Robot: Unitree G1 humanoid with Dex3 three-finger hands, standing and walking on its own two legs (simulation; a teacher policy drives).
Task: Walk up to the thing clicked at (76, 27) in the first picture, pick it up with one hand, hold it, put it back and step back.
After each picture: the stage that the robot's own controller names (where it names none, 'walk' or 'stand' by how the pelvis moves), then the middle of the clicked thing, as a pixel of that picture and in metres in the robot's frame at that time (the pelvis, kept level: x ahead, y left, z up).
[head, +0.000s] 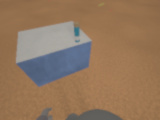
stand; (76, 32) +0.99 +0.22 -0.03
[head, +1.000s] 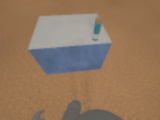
walk; (96, 30) +0.90 +0.05 -0.02
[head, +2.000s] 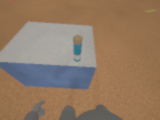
walk; (77, 49) +0.57 +0.15 +0.01
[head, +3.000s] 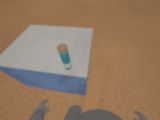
stand; (65, 58) +0.46 +0.23 +0.00
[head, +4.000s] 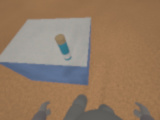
walk; (64, 49) +0.52 +0.27 +0.00
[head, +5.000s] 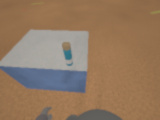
stand; (68, 55) +0.56 +0.24 -0.03
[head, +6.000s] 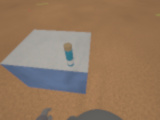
stand; (69, 55) +0.56 +0.23 -0.04
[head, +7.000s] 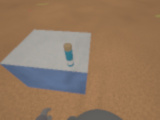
stand; (69, 55) +0.56 +0.23 -0.04
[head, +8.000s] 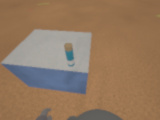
stand; (69, 55) +0.56 +0.22 -0.03
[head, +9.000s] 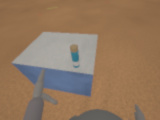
rise first; (75, 57) +0.56 +0.21 -0.03
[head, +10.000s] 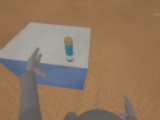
go down; (69, 50) +0.59 +0.19 -0.01
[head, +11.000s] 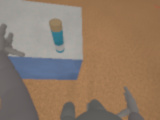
go down; (58, 38) +0.57 +0.20 +0.04
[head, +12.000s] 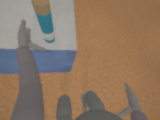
close in; (46, 24) +0.59 +0.21 +0.08
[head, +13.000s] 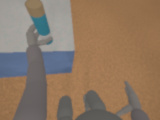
close; (42, 26) +0.59 +0.21 +0.08
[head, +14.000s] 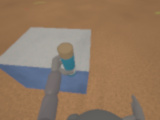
lift; (68, 62) +0.34 +0.14 +0.15
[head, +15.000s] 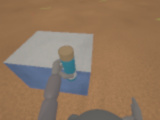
hold; (69, 66) +0.31 +0.15 +0.16
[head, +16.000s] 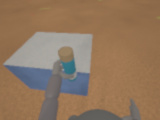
hold; (69, 66) +0.31 +0.14 +0.15
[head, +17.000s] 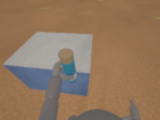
hold; (69, 68) +0.31 +0.15 +0.14
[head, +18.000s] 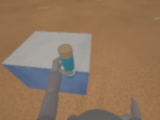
crouch; (68, 63) +0.34 +0.15 +0.14
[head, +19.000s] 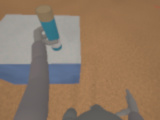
lower; (51, 32) +0.52 +0.20 +0.18
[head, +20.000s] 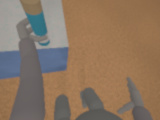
lower; (39, 26) +0.58 +0.18 +0.09
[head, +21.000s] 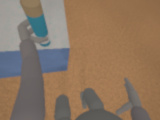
lower; (39, 27) +0.57 +0.19 +0.09
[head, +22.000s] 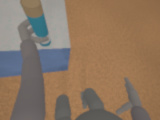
lower; (40, 27) +0.57 +0.19 +0.09
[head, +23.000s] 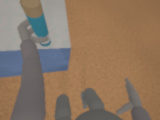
lower; (40, 27) +0.56 +0.19 +0.09
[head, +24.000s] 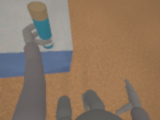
open; (44, 30) +0.56 +0.19 +0.08
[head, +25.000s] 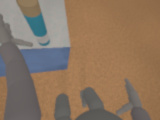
withdraw; (38, 26) +0.56 +0.20 +0.09
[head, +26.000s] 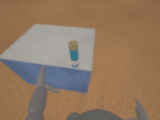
sink last; (74, 55) +0.52 +0.17 +0.02
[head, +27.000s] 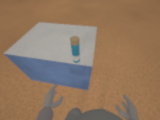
stand; (75, 50) +0.56 +0.18 +0.02
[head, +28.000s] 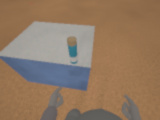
stand; (73, 51) +0.54 +0.18 +0.03
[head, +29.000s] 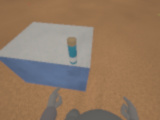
stand; (72, 52) +0.54 +0.18 +0.03
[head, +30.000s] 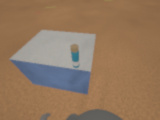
stand; (75, 57) +0.56 +0.18 -0.03
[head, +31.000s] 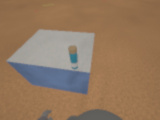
stand; (73, 58) +0.54 +0.19 -0.03
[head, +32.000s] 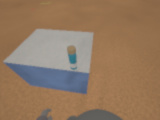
stand; (72, 58) +0.52 +0.19 -0.04
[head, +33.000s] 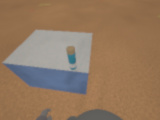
walk; (72, 59) +0.53 +0.20 -0.04
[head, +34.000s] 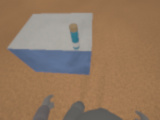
walk; (75, 38) +0.68 +0.21 -0.02
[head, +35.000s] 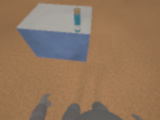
walk; (77, 21) +0.98 +0.22 -0.01
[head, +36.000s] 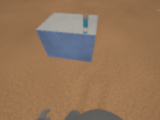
stand; (85, 24) +1.17 +0.17 -0.02
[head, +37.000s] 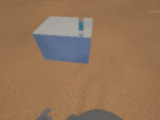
stand; (80, 27) +1.16 +0.20 -0.04
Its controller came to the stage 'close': yes
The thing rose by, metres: 0.18
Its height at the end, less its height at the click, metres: +0.00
